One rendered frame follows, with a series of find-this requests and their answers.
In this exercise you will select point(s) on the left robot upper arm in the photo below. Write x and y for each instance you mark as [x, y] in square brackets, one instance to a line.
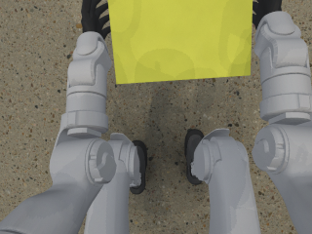
[79, 168]

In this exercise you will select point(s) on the robot right hand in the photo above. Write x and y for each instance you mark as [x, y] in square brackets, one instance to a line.
[263, 8]

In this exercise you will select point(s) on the robot right shin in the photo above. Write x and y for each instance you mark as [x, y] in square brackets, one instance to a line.
[222, 132]

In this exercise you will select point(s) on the robot left hand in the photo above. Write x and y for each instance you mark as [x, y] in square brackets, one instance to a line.
[90, 17]

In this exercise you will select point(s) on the left robot forearm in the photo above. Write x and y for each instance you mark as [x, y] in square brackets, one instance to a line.
[86, 92]

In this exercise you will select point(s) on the right robot upper arm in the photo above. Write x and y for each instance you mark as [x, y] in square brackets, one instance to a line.
[285, 153]

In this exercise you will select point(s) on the robot shin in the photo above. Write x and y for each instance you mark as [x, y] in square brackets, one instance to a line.
[119, 136]
[222, 132]

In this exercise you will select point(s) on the carton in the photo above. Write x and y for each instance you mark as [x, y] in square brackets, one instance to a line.
[170, 40]

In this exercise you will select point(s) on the robot left shin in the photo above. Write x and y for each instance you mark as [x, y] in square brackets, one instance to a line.
[119, 136]

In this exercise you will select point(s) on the right robot forearm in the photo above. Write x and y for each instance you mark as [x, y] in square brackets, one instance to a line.
[285, 75]

